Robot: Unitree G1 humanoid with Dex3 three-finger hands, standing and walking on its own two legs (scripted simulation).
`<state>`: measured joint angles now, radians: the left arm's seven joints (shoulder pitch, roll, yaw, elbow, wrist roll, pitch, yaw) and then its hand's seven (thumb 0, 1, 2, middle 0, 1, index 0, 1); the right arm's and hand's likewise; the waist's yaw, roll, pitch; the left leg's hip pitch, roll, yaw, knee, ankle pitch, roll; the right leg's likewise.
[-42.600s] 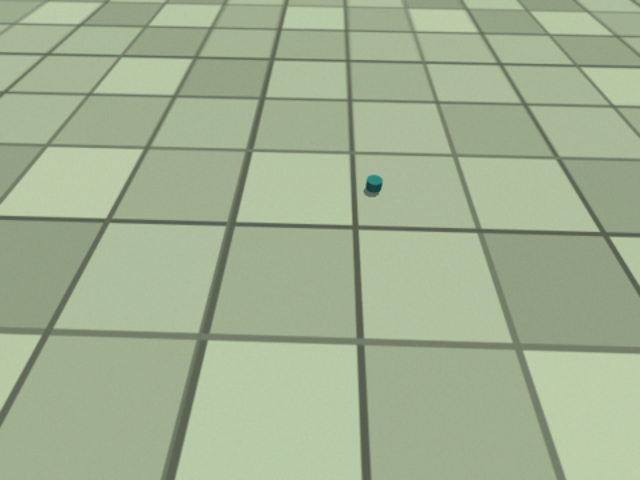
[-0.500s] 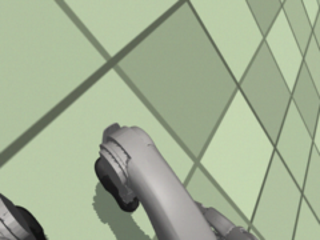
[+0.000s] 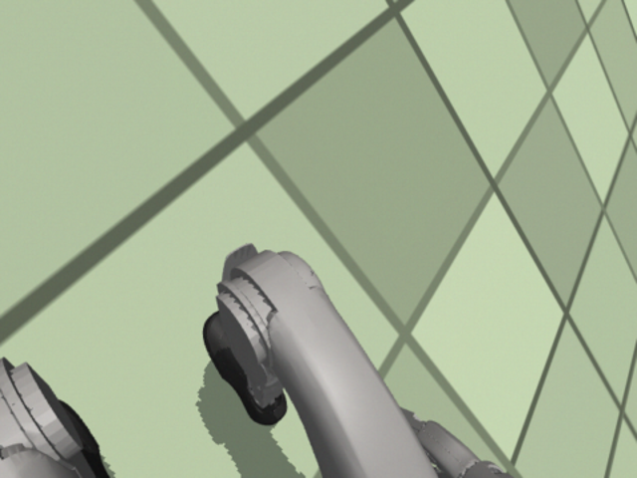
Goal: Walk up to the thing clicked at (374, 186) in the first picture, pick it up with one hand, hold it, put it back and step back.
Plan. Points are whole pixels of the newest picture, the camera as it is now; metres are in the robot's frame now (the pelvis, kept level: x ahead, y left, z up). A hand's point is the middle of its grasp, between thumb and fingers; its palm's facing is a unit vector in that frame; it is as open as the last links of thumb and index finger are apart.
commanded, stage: settle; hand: left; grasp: from above
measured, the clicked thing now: out of the picture +0.51 +0.34 -0.29
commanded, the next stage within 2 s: lift in 0.54 s
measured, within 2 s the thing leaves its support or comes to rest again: neither
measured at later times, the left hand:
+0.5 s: hand out of the picture +0.49 +0.34 -0.16, palm faces -0.40 -0.13 -0.91, open 8.5 cm
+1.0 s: hand out of the picture +0.46 +0.34 -0.10, palm faces -0.43 -0.16 -0.89, open 8.5 cm
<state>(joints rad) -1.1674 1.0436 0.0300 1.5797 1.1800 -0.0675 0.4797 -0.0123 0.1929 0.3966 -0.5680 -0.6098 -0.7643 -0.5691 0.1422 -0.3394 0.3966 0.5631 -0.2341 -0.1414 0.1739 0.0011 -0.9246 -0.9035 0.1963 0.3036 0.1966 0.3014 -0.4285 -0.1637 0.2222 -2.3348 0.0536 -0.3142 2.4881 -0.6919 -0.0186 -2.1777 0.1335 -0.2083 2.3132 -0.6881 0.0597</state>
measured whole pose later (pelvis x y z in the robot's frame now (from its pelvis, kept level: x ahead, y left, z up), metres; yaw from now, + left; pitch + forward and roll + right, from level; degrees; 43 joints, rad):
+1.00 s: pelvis +0.00 -0.01 +0.03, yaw +8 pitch +34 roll -10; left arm -0.99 0.74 -0.03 1.09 1.08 0.00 0.06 0.01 0.22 0.32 -0.54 -0.68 -0.77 -0.59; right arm 0.21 -0.32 0.13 0.58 -0.09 0.09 0.08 0.00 -0.91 -0.90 0.20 0.30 0.20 0.30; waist -0.24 0.02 -0.02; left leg -2.30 0.03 -0.19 2.31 -0.62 -0.02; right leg -2.17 0.07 -0.12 2.24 -0.68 0.03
